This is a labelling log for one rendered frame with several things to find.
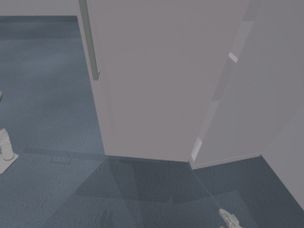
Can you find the fridge door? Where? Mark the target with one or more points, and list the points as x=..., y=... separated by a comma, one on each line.
x=160, y=62

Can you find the robot right hand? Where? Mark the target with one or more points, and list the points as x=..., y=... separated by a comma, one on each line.
x=231, y=220

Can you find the robot left hand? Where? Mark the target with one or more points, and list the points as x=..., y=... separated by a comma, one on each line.
x=7, y=157

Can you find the handle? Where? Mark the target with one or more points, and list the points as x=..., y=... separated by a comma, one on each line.
x=89, y=40

